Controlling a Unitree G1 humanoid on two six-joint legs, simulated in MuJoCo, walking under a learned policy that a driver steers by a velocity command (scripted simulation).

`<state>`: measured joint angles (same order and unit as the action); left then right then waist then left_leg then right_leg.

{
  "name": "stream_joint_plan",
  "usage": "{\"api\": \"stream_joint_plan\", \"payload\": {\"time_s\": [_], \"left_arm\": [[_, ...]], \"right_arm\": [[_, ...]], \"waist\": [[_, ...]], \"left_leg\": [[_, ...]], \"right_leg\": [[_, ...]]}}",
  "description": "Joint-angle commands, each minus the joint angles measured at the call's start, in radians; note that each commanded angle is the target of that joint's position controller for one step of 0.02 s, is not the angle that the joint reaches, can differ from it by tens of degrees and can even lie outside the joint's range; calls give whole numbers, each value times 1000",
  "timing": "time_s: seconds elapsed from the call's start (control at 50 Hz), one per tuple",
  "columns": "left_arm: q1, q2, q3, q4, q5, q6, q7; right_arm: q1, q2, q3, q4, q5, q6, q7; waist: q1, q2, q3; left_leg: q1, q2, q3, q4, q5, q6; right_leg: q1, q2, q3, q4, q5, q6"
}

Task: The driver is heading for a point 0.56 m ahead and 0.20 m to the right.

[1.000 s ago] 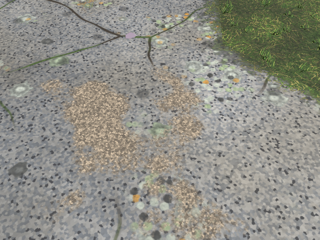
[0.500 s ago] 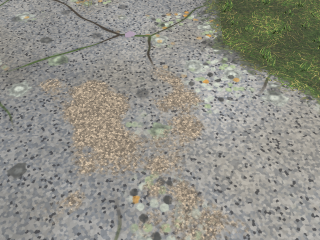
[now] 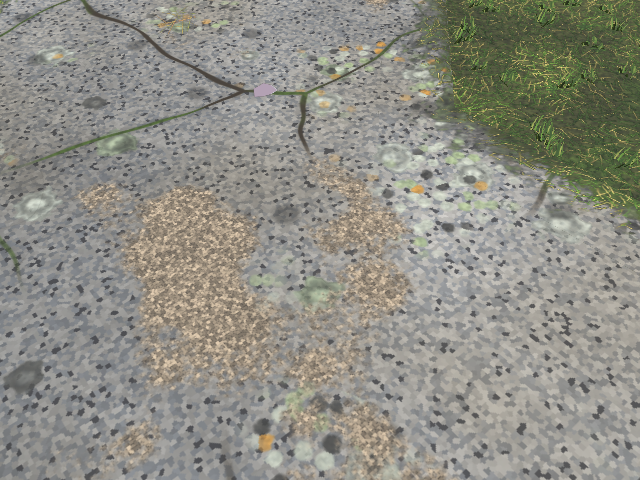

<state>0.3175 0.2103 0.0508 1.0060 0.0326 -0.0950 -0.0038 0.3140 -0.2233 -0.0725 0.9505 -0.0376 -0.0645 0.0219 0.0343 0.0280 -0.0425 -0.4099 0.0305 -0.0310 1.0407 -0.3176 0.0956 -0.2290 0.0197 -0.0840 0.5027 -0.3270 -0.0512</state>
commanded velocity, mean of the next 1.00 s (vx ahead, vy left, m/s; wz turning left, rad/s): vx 0.78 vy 0.00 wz -0.41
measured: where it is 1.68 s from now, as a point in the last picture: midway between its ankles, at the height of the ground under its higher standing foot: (362, 334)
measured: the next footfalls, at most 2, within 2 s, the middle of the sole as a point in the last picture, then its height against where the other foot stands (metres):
left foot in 0.34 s outside the picture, level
right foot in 0.80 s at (398, 360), level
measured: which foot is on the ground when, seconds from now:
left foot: up 0.00-0.32, down 0.34-0.80, up 0.82-1.00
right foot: down 0.00-0.34, up 0.36-0.78, down 0.80-1.00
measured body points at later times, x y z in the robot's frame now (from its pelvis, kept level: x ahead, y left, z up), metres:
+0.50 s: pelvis +0.36 +0.05 +0.00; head +0.39 +0.05 +0.45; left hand +0.45 +0.31 -0.14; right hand +0.39 -0.23 -0.13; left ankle +0.39 +0.14 -0.73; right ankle +0.26 -0.07 -0.62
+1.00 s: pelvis +0.73 -0.04 +0.00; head +0.77 -0.06 +0.44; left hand +0.94 +0.15 -0.13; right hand +0.74 -0.35 -0.11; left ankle +0.79 +0.13 -0.63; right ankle +0.77 -0.09 -0.73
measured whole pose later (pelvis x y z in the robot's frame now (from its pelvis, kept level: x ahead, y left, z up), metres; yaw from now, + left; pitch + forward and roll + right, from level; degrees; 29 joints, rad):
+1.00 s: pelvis +0.73 -0.04 +0.00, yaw -26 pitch +0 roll +0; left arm 0.19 0.25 0.05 0.84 0.00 -0.07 -0.04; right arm 0.13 -0.26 -0.06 0.81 0.02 -0.08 -0.04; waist 0.02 0.01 0.09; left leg -0.56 0.11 -0.09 1.26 -0.38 -0.04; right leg -0.31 0.15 -0.07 0.43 -0.12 -0.16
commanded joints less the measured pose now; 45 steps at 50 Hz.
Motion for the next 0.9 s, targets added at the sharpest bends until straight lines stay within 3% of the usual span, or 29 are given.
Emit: {"api": "stream_joint_plan", "payload": {"time_s": [0.02,0.08,0.12,0.18,0.24,0.28,0.3,0.32,0.34,0.36,0.38,0.4,0.42,0.44,0.46,0.5,0.54,0.6,0.64,0.68,0.72,0.76,0.78,0.8,0.82,0.84,0.86,0.88,0.9], "left_arm": [[83,120,18,-24,-6,-8,4],[149,78,3,9,-12,-28,9],[179,83,4,12,-14,-34,7],[176,102,8,0,-20,-45,5],[194,118,8,7,-25,-45,3],[187,163,16,7,-21,-39,3],[183,193,24,9,-14,-33,7],[151,216,32,1,-13,-23,9],[147,173,25,-22,-9,-19,9],[227,-27,-14,-76,-38,-21,-10],[180,64,9,-90,-61,-29,-10],[89,91,21,-119,-53,-20,-6],[54,85,17,-121,-42,-13,-13],[44,63,17,-121,-28,-2,-22],[59,39,16,-131,-14,16,-31],[9,6,11,-170,-9,50,-45],[-76,5,5,-210,-8,69,-56],[-192,22,-4,-259,-19,79,-68],[-272,46,-7,-292,-19,80,-75],[-336,37,-19,-318,-8,69,-80],[-284,50,-20,-293,5,56,-78],[-33,106,1,-212,11,46,-66],[142,144,21,-152,14,40,-50],[135,247,73,-196,-72,41,-32],[55,346,69,-204,-35,37,-11],[55,306,59,-234,17,24,-17],[24,256,60,-243,2,30,-28],[-70,217,48,-239,-39,22,-37],[-155,165,30,-254,-53,14,-35]], "right_arm": [[-173,-53,-1,-151,-15,-34,36],[-212,-42,4,-168,-16,0,53],[-313,-47,8,-212,-13,12,54],[-439,-33,24,-267,6,16,58],[-479,-42,25,-295,7,16,50],[-407,-74,14,-289,6,12,27],[-271,-111,-2,-258,8,7,11],[-33,-151,-23,-186,9,-2,-6],[160,-231,-49,-140,-15,-13,-25],[202,-333,-64,-136,-51,-24,-25],[136,-280,-57,-147,-34,-22,-10],[19,-212,-40,-145,-29,-24,-7],[-34,-140,-25,-146,-18,-33,-4],[-59,-114,-19,-135,-14,-38,-5],[-49,-81,-8,-114,-8,-42,-9],[-20,-46,2,-73,13,-54,-7],[8,-43,4,-51,23,-66,-6],[32,-51,7,-40,11,-77,-7],[77,-73,7,-27,10,-79,-20],[104,-92,12,-17,14,-74,-38],[140,-151,8,-13,23,-67,-61],[111,-217,-5,-28,30,-45,-76],[80,-221,-7,-38,28,-35,-73],[1,-279,-22,-68,72,-34,-72],[74,-86,22,-124,17,-56,-55],[216,-87,35,-116,74,-81,-33],[122,-155,14,-113,99,-79,-35],[57,-143,10,-141,97,-71,-42],[16,-147,3,-126,83,-55,-56]], "waist": [[0,-50,84],[-8,-91,153],[3,-81,190],[13,-86,213],[8,-93,222],[-41,-136,140],[-107,-162,49],[-217,-148,-69],[-283,-81,-195],[-184,225,-335],[-171,200,-312],[-113,131,-126],[-92,19,-46],[-63,11,-7],[-29,52,13],[-8,58,66],[-5,36,113],[-5,23,174],[-15,-5,213],[-15,-23,254],[8,-6,192],[116,58,49],[182,76,-33],[234,51,-65],[57,-346,-152],[40,-194,-493],[62,-16,-416],[-1,75,-181],[-39,131,-72]], "left_leg": [[-490,89,-24,128,124,-15],[-501,89,31,84,181,-54],[-514,85,56,-25,224,-66],[-350,58,111,-267,315,-52],[-226,29,137,-378,305,-10],[-69,-40,152,-412,199,18],[91,-77,146,-405,129,31],[364,-92,141,-457,120,35],[671,74,-33,-451,-73,37],[869,390,-539,-637,-618,63],[733,415,-813,-868,-763,50],[587,382,-640,-848,-635,27],[445,352,-461,-838,-410,23],[348,308,-326,-849,-263,0],[282,292,-226,-858,-186,-12],[242,267,-79,-888,-65,-35],[239,240,55,-918,68,-62],[223,175,231,-954,254,-80],[285,171,297,-973,425,-85],[327,163,355,-952,724,-94],[403,178,359,-810,1194,-90],[414,205,327,-497,1362,-79],[388,212,298,-272,1263,-64],[253,92,269,47,861,-103],[-128,-62,179,499,-325,-136],[-198,-68,-127,632,-334,-114],[-171,-31,-119,589,-255,-109],[-226,8,-72,478,-190,-113],[-202,52,-55,422,-144,-119]], "right_leg": [[250,-327,524,-408,-357,-149],[206,-254,365,-469,-192,-143],[198,-240,292,-501,-83,-147],[150,-224,179,-575,118,-135],[215,-248,136,-562,399,-132],[285,-255,110,-369,909,-118],[286,-260,106,-183,1101,-108],[188,-225,90,82,1049,-92],[-63,-159,81,420,732,-85],[-387,-5,121,793,-139,-77],[-455,-2,210,919,-87,-112],[-515,-66,179,952,30,-115],[-488,-116,167,901,112,-110],[-446,-138,165,862,128,-101],[-418,-156,161,848,131,-89],[-456,-182,148,839,152,-78],[-529,-186,120,822,236,-71],[-534,-152,43,656,383,-80],[-537,-135,-13,512,416,-95],[-462,-91,-83,315,432,-111],[-289,21,-156,201,449,-121],[-11,95,-118,140,392,-144],[153,84,-39,84,420,-173],[326,-31,116,-34,591,-197],[627,-236,367,155,1325,-247],[773,-415,698,54,1193,-443],[614,-381,645,-59,965,-427],[396,-334,550,-130,790,-376],[214,-303,478,-179,722,-329]]}}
